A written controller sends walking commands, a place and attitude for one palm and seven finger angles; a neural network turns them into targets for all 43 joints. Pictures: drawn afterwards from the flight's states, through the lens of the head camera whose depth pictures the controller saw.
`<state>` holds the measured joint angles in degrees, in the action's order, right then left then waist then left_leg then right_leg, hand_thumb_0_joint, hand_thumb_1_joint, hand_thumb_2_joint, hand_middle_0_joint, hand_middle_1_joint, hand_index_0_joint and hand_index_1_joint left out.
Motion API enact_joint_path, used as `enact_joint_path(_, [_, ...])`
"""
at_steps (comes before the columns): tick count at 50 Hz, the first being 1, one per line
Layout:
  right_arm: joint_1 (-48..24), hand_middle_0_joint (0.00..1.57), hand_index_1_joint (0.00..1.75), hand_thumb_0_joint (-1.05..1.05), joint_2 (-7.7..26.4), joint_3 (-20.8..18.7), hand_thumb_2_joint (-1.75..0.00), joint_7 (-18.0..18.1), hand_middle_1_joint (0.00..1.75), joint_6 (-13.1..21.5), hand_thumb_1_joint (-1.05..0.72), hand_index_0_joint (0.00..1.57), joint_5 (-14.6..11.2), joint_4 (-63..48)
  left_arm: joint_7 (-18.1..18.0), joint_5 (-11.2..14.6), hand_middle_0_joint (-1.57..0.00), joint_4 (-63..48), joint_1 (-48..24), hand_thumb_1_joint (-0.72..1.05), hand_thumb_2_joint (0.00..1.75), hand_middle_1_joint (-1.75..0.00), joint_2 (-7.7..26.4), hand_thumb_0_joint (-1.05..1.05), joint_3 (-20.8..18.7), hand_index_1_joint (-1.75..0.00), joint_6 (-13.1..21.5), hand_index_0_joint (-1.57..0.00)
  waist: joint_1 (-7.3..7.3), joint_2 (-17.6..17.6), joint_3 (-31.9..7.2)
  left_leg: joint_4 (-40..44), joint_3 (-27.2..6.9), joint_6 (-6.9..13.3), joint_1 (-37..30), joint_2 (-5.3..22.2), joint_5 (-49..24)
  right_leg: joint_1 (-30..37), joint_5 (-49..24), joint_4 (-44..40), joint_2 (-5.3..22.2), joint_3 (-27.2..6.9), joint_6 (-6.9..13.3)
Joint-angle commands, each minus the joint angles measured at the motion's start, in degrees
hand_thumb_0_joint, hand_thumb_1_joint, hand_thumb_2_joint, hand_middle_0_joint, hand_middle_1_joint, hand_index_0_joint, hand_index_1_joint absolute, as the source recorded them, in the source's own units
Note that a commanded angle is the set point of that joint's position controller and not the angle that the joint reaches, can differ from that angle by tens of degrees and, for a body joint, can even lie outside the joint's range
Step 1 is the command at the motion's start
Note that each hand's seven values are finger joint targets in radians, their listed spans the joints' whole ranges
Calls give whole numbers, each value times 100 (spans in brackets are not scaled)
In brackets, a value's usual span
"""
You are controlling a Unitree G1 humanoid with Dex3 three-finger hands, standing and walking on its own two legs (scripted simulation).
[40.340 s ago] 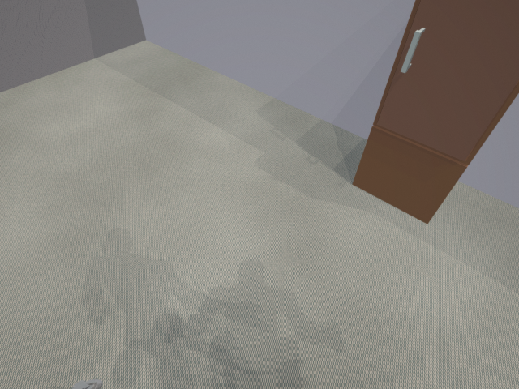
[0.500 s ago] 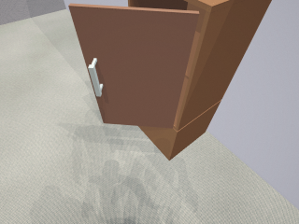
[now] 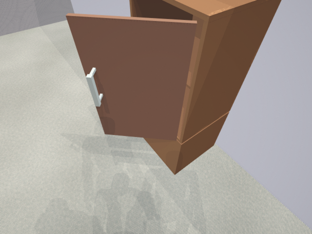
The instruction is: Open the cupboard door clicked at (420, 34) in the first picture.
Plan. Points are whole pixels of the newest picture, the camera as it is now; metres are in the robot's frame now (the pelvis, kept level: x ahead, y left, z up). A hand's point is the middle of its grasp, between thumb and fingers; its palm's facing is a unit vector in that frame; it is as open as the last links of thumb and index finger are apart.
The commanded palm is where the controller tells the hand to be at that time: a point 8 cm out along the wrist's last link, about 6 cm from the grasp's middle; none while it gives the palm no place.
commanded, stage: come to a stop and stand still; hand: left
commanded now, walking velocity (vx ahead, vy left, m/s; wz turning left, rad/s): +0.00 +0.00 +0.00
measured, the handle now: (95, 87) +0.60 +0.25 +0.00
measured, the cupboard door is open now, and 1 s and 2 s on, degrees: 47 47 47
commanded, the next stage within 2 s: look again from close up in 0.54 s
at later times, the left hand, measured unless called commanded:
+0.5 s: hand out of the picture +0.02 +0.17 -0.18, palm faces +0.04 -0.98 -0.18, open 7.4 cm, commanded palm none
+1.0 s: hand out of the picture +0.03 +0.23 -0.18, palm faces +0.00 -0.98 -0.22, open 7.4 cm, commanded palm none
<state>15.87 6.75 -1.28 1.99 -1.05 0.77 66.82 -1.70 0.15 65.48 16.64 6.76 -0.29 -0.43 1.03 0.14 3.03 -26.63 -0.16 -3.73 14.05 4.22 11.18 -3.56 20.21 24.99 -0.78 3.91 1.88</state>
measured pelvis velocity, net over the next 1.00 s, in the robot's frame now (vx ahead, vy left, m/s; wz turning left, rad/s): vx -0.01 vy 0.04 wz -0.02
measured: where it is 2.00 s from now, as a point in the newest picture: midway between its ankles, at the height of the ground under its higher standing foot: outside the picture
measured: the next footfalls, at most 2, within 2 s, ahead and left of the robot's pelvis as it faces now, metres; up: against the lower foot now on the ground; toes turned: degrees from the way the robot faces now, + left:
right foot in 1.78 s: +0.02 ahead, -0.05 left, +0.00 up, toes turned -9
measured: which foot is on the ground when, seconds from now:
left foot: down 0.00-1.00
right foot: down 0.00-1.00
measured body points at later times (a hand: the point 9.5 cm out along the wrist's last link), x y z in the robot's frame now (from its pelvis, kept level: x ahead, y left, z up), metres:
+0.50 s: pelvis +0.03 +0.00 +0.00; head +0.04 +0.01 +0.45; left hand +0.02 +0.22 -0.16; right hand +0.05 -0.22 -0.16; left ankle +0.03 +0.16 -0.74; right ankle -0.07 -0.09 -0.74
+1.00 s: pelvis -0.01 +0.04 -0.01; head -0.01 +0.06 +0.44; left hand +0.03 +0.28 -0.16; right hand +0.03 -0.19 -0.16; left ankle +0.03 +0.16 -0.74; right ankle -0.07 -0.09 -0.74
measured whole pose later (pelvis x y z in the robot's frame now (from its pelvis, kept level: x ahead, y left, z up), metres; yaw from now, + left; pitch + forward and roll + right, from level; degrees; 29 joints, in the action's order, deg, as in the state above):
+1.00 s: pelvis -0.01 +0.04 -0.01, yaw -1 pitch -3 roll -1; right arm 14.1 9.3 -0.8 1.4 0.2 0.6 57.8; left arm -2.8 -0.8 56.6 16.6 11.0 -0.2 0.2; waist 0.7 0.9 1.9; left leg -35.2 3.5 0.4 17.5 2.5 15.0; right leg -7.0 22.5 32.3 2.0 1.5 -1.8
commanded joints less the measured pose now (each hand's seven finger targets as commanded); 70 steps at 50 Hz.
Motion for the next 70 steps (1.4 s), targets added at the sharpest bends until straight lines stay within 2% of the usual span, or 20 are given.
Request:
enact_joint_path(1, [305, 20, 30, 0, 585, -71, -90, 66, 30, 79, -90, 20, 1, -149, -54, -21, -20, -151, 363, 90, 90, -30, 591, 0, -136, -30, 106, -20, -43, 108, 156, 134, -44, 338, -437, 164, -1075, -671, -1603, -661, 718, -507, 45])
enact_joint_path(12, [123, 20, 30, 0, 643, -57, -90, 99, 30, 98, -90, 20, -6, -196, -71, -38, -20, -122, 514, 90, 90, -30, 610, 0, -132, -30, 118, -20, -61, 72, 53, 33, 24, 340, -580, 154, -1457, -423, -2532, -553, 755, -447, -16])
enact_joint_path(31, [43, 20, 30, 0, 802, -40, -90, 94, 30, 120, -90, 20, -3, -261, -71, -31, -20, -240, 385, 90, 90, -30, 789, 0, -146, -30, 95, -20, -102, 95, 13, 67, 14, 365, -640, 147, -1830, -180, -2674, -533, 767, -328, -42])
enact_joint_path(32, [-595, 20, 30, 0, 902, -48, -90, -12, 30, 243, -90, 20, -57, -796, -320, -172, -20, -240, 852, 90, 90, -30, 892, 0, -120, -30, 349, -20, -310, 2, 194, -1384, 393, 316, -402, 28, -1810, -962, -5428, -585, 971, -1057, -413])
enact_joint_path(33, [-207, 20, 30, 0, 727, -10, -90, -31, 30, 216, -90, 20, -9, -1093, -317, -214, -20, -454, 640, 90, 90, -30, 1223, 0, -224, -30, 391, -20, 68, 302, 208, -1289, 538, 371, 358, -266, -712, -80, -7558, -47, 1156, -734, -336])
enact_joint_path(34, [281, 20, 30, 0, 603, -37, -90, -27, 30, 283, -90, 20, 27, -1025, -284, -185, -20, -615, 689, 90, 90, -30, 1185, 0, -212, -30, 413, -20, 139, 839, -650, -833, 618, 523, 367, -344, -200, 646, -8511, 756, 1159, -592, -132])
enact_joint_path(36, [538, 20, 30, 0, 872, -119, -90, -4, 30, 310, -90, 20, 9, -999, -254, -88, -20, -807, 637, 90, 90, -30, 1076, 0, -166, -30, 391, -20, 134, 817, -1250, -729, 426, 665, -387, -159, -1943, 450, -7274, 1382, 896, -324, -105])
enact_joint_path(37, [632, 20, 30, 0, 991, -159, -90, 9, 30, 299, -90, 20, 7, -977, -232, -78, -20, -891, 536, 90, 90, -30, 986, 0, -173, -30, 359, -20, 146, 256, -1127, -741, 289, 745, -815, 77, -2903, -155, -5727, 1421, 752, -260, -131])
enact_joint_path(39, [496, 20, 30, 0, 1064, -150, -90, 24, 30, 261, -90, 20, 14, -1025, -177, -72, -20, -1033, 353, 90, 90, -30, 734, 0, -130, -30, 218, -20, 26, -727, -292, -410, -184, 964, -816, 578, -3983, -1050, -1536, 973, 341, -181, -167])
enact_joint_path(40, [323, 20, 30, 0, 1094, -129, -90, 15, 30, 255, -90, 20, 13, -1105, -152, -83, -20, -1064, 382, 90, 90, -30, 654, 0, -115, -30, 173, -20, -88, -818, 86, -217, -331, 1001, -513, 667, -3815, -1157, -305, 668, 225, -150, -152])
enact_joint_path(42, [130, 20, 30, 0, 1007, -88, -90, 18, 30, 266, -90, 20, 6, -1250, -137, -95, -20, -987, 666, 90, 90, -30, 682, 0, -125, -30, 186, -20, -194, -462, 315, -337, -247, 865, -201, 436, -2860, -1025, -907, 29, 294, -239, -73])
enact_joint_path(43, [90, 20, 30, 0, 877, -64, -90, 30, 30, 278, -90, 20, 12, -1268, -140, -106, -20, -932, 812, 90, 90, -30, 807, 0, -153, -30, 237, -20, -220, -104, 243, -566, -39, 704, -127, 246, -2665, -803, -2414, -1, 519, -443, -29])
enact_joint_path(45, [163, 20, 30, 0, 817, -30, -90, -24, 30, 250, -90, 20, -22, -1276, -146, -110, -20, -969, 737, 90, 90, -30, 1123, 0, -166, -30, 219, -20, -98, 98, -404, -580, 144, 565, -79, 20, -1538, -427, -3397, 258, 822, -631, 70])
enact_joint_path(48, [110, 20, 30, 0, 988, -65, -90, -46, 30, 231, -90, 20, -6, -1192, -147, -115, -20, -1113, 482, 90, 90, -30, 1004, 0, -111, -30, 103, -20, -88, 154, -464, -382, -38, 652, -218, 189, -1472, -703, -1573, 332, 543, -422, -50])
enact_joint_path(52, [-140, 20, 30, 0, 1039, -95, -90, -102, 30, 135, -90, 20, 16, -1281, -84, -134, -20, -1123, 425, 90, 90, -30, 1028, 0, -94, -30, 9, -20, -116, -107, 577, 444, -333, 620, 627, 97, 1228, -1353, 682, -195, 443, -580, -10])
enact_joint_path(63, [102, 20, 30, 0, 1103, -134, -90, -144, 30, 25, -90, 20, 54, -1156, 8, -181, -20, -807, 1412, 90, 90, -30, 842, 0, -100, -30, 9, -20, -271, -455, 9, 1083, -595, 674, 679, 124, 2670, -1195, 1315, -7, 180, -383, 73])
enact_joint_path(65, [25, 20, 30, 0, 1108, -161, -90, -151, 30, -19, -90, 20, 66, -1155, 42, -175, -20, -697, 1541, 90, 90, -30, 828, 0, -147, -30, -13, -20, -291, -276, 211, 852, -388, 599, 821, -12, 2720, -1360, 1563, -127, 197, -595, 174])
enact_joint_path(67, [-44, 20, 30, 0, 980, -179, -90, -167, 30, -65, -90, 20, 59, -1188, 71, -162, -20, -646, 1664, 90, 90, -30, 943, 0, -231, -30, -29, -20, -317, 294, 333, -110, 72, 461, 918, -359, 2287, -1651, 2149, -656, 507, -1279, 400])
enact_joint_path(69, [-8, 20, 30, 0, 735, -212, -90, -176, 30, -68, -90, 20, 68, -1234, 13, -133, -20, -711, 1285, 90, 90, -30, 1203, 0, -364, -30, 43, -20, -122, 1377, 290, -2269, 517, 345, 785, -558, 969, -2174, 2660, -1776, 1546, -2686, 834])
enact_joint_path(70, [123, 20, 30, 0, 736, -256, -90, -182, 30, -37, -90, 20, 61, -1211, -31, -135, -20, -892, 734, 90, 90, -30, 1210, 0, -409, -30, 84, -20, 100, 1372, 374, -2813, 148, 406, 656, -318, 856, -2563, 2225, -1863, 1759, -2785, 883])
